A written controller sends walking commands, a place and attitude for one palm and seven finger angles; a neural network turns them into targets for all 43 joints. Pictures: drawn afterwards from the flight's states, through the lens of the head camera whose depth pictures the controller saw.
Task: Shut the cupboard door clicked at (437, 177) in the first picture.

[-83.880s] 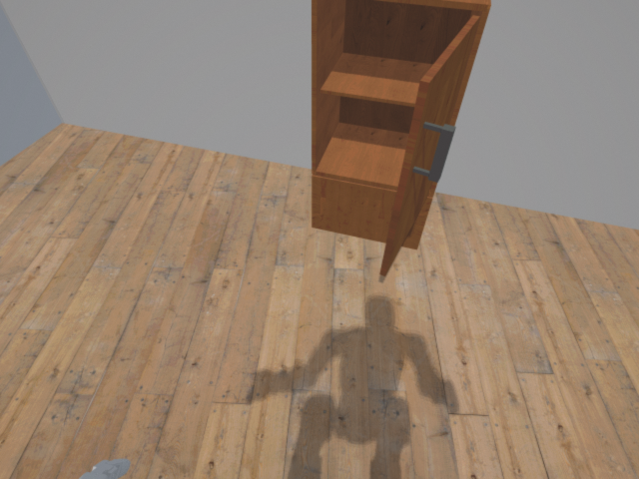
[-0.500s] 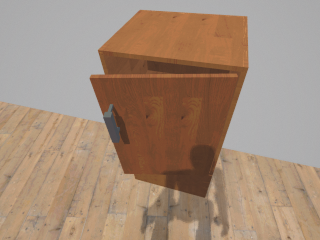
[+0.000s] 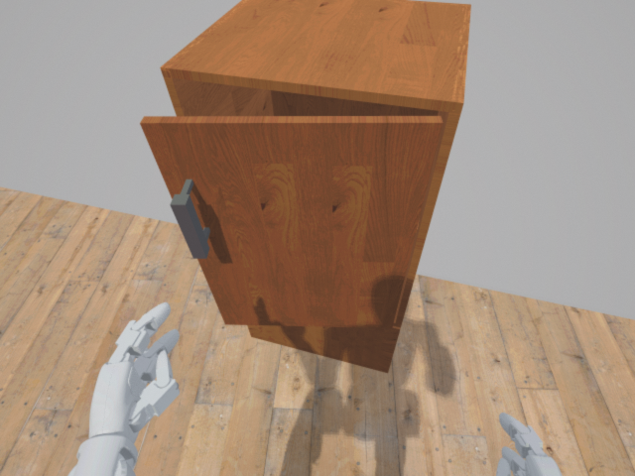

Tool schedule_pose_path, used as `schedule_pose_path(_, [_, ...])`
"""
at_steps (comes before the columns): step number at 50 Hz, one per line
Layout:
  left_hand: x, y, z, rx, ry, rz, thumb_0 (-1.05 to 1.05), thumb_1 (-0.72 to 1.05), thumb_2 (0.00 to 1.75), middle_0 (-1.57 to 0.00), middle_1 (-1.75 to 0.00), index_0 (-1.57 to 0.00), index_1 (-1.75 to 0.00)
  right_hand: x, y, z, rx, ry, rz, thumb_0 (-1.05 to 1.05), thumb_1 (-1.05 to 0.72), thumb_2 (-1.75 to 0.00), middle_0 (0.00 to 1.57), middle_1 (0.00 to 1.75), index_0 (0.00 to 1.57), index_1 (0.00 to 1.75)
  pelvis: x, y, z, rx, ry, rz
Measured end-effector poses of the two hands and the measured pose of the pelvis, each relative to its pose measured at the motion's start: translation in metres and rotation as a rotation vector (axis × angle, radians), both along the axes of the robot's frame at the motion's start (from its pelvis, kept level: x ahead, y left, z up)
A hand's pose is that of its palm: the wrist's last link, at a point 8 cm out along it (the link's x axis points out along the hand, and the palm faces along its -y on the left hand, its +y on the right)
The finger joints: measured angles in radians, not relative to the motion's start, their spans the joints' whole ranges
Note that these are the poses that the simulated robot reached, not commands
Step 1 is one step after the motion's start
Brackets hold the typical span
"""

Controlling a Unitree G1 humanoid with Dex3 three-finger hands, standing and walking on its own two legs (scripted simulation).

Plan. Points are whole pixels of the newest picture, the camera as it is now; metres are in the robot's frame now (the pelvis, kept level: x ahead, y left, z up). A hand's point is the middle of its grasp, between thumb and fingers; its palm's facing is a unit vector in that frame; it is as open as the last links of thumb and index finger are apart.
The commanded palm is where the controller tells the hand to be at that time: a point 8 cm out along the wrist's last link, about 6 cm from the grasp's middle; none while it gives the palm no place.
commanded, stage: raise the hand and make a fist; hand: left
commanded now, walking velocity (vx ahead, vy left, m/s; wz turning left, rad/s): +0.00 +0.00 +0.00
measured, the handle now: (194, 219) +0.51 +0.23 +0.01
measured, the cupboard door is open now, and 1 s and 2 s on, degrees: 14 14 14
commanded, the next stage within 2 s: bring the fist close to the handle in 1.68 s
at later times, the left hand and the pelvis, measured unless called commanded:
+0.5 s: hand (187, 431) +0.19 +0.17 -0.03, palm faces -0.12 -0.99 +0.00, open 4.6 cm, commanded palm +0.15 +0.24 -0.02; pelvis -0.03 +0.02 -0.08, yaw -2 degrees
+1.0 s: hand (148, 411) +0.20 +0.21 +0.01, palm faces +0.03 -1.00 -0.06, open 3.1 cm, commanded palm +0.18 +0.26 +0.00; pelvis -0.01 +0.03 -0.06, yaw -1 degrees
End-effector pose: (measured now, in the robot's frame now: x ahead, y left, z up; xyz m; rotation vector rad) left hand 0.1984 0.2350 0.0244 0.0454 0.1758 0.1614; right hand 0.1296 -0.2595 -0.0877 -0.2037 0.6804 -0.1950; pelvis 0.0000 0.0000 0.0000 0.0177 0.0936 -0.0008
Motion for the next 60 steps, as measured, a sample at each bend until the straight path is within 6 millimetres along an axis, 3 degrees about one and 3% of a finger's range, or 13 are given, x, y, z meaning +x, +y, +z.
schedule_pose_path(3, [-0.002,-0.009,-0.015,-0.039,-0.154,-0.123,0.01,0.92,0.90,-0.31,-0.42,-0.31,-0.43,0.029,-0.007,0.009,-0.029,-0.123,0.034,0.02,-0.91,-0.90,0.20,0.30,0.20,0.30,-0.009,-0.005,-0.021,0.010,0.065,-0.030])
schedule_pose_path(9, [-0.059,-0.009,-0.077,-0.095,-0.069,-0.190,0.01,0.91,0.90,-0.41,-0.53,-0.42,-0.54,0.068,-0.003,0.002,-0.083,-0.241,0.110,0.01,-0.91,-0.90,0.20,0.30,0.20,0.30,-0.018,-0.004,-0.064,-0.005,0.128,-0.024])
schedule_pose_path(11, [-0.075,-0.003,-0.083,-0.089,-0.043,-0.150,0.01,0.90,0.90,-0.45,-0.57,-0.46,-0.58,0.075,0.006,-0.007,-0.079,-0.251,0.129,0.01,-0.91,-0.90,0.20,0.30,0.20,0.30,-0.020,-0.001,-0.073,-0.018,0.132,-0.018])
schedule_pose_path(13, [-0.080,0.003,-0.076,-0.052,-0.070,-0.123,0.02,0.90,0.90,-0.49,-0.61,-0.49,-0.62,0.078,0.020,-0.018,-0.066,-0.245,0.150,0.01,-0.91,-0.90,0.20,0.30,0.20,0.30,-0.022,0.002,-0.081,-0.030,0.136,-0.012])
schedule_pose_path(19, [-0.049,0.003,-0.034,0.020,-0.271,-0.193,0.02,0.90,0.90,-0.59,-0.73,-0.60,-0.73,0.059,0.063,-0.057,0.028,-0.160,0.172,0.01,-0.91,-0.90,0.20,0.30,0.20,0.30,-0.030,0.011,-0.091,-0.060,0.148,-0.005])
schedule_pose_path(23, [-0.027,-0.007,-0.039,-0.030,-0.174,-0.280,0.01,0.90,0.90,-0.67,-0.81,-0.67,-0.81,0.029,0.078,-0.071,0.098,-0.069,0.106,0.02,-0.90,-0.90,0.20,0.30,0.21,0.30,-0.032,0.019,-0.086,-0.057,0.154,-0.017])
schedule_pose_path(27, [-0.027,-0.001,-0.053,-0.062,-0.002,-0.252,0.01,0.90,0.90,-0.74,-0.89,-0.74,-0.89,0.000,0.076,-0.069,0.103,0.007,0.034,0.02,-0.90,-0.89,0.20,0.30,0.21,0.30,-0.029,0.024,-0.076,-0.046,0.153,-0.030])
schedule_pose_path(32, [-0.038,0.024,-0.038,-0.004,-0.066,-0.123,0.02,0.90,0.90,-0.83,-0.99,-0.83,-0.99,-0.016,0.061,-0.060,0.033,0.044,0.023,0.02,-0.90,-0.90,0.20,0.30,0.21,0.30,-0.024,0.029,-0.070,-0.049,0.150,-0.028])
schedule_pose_path(37, [-0.035,0.026,-0.026,0.016,-0.194,-0.144,0.02,0.90,0.90,-0.92,-1.09,-0.92,-1.09,-0.008,0.048,-0.055,-0.034,0.027,0.055,0.02,-0.90,-0.90,0.20,0.30,0.20,0.30,-0.025,0.032,-0.074,-0.061,0.150,-0.014])
schedule_pose_path(44, [-0.024,0.013,-0.041,-0.022,-0.078,-0.248,0.02,0.90,0.90,-1.05,-1.23,-1.06,-1.23,0.017,0.048,-0.036,-0.040,-0.052,0.043,0.02,-0.91,-0.90,0.20,0.30,0.20,0.30,-0.022,0.033,-0.069,-0.058,0.146,-0.021])
schedule_pose_path(52, [-0.018,0.031,-0.009,0.022,-0.188,-0.124,0.02,0.90,0.90,-1.20,-1.39,-1.20,-1.39,0.039,0.064,-0.026,-0.001,-0.082,0.108,0.02,-0.90,-0.90,0.20,0.30,0.20,0.30,-0.011,0.028,-0.061,-0.062,0.136,-0.010])
schedule_pose_path(60, [-0.003,0.014,-0.029,-0.015,-0.068,-0.231,0.01,0.90,0.90,-1.28,-1.47,-1.28,-1.48,0.038,0.060,-0.031,0.011,-0.043,0.106,0.02,-0.90,-0.90,0.20,0.30,0.21,0.30,-0.006,0.023,-0.058,-0.058,0.135,-0.011])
